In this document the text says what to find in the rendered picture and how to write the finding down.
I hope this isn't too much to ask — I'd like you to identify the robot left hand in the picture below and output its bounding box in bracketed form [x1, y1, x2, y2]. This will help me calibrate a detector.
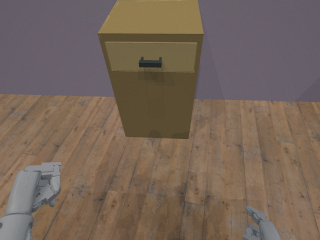
[5, 162, 62, 216]

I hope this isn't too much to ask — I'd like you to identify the drawer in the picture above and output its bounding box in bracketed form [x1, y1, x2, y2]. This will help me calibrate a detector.
[105, 41, 197, 72]

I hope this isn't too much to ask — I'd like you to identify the robot right hand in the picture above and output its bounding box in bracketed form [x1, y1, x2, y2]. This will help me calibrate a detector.
[243, 206, 281, 240]

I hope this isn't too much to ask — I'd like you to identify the handle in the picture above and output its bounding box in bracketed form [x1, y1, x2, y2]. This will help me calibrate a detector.
[139, 56, 162, 68]

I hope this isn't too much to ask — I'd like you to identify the left robot forearm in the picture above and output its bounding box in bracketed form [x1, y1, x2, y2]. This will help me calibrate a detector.
[0, 213, 34, 240]

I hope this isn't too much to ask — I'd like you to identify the cabinet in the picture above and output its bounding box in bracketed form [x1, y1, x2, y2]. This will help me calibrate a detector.
[97, 0, 204, 139]

